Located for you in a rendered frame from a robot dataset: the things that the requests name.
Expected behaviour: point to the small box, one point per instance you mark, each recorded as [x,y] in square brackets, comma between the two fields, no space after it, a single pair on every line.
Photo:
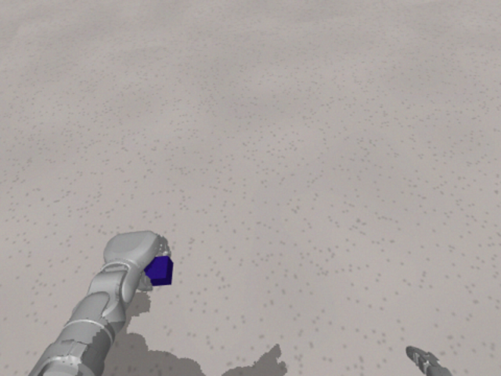
[160,271]

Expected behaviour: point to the left robot arm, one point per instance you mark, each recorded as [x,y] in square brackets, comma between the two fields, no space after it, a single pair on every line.
[85,340]

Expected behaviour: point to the left robot hand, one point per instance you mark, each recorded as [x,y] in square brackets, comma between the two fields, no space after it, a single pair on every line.
[139,248]

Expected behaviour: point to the right robot hand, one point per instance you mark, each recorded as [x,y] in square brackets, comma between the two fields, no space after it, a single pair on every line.
[427,362]

